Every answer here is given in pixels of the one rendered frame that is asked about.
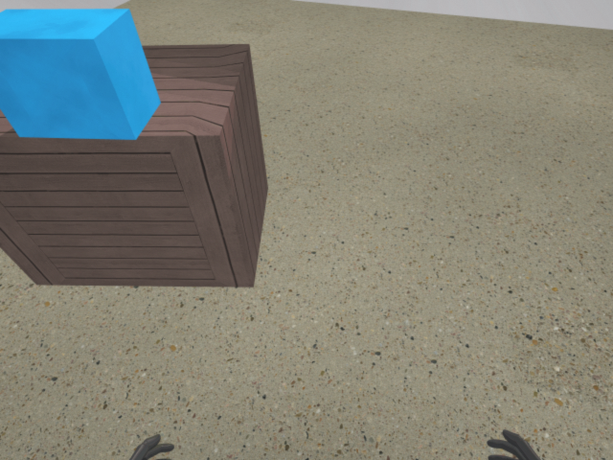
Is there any left robot hand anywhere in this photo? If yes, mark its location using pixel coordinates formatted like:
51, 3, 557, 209
129, 434, 174, 460

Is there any carton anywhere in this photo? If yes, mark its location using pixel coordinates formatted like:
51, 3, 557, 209
0, 9, 161, 140

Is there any pedestal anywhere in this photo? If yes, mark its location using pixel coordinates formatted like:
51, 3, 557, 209
0, 44, 268, 288

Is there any right robot hand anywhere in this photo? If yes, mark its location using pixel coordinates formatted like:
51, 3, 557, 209
487, 429, 541, 460

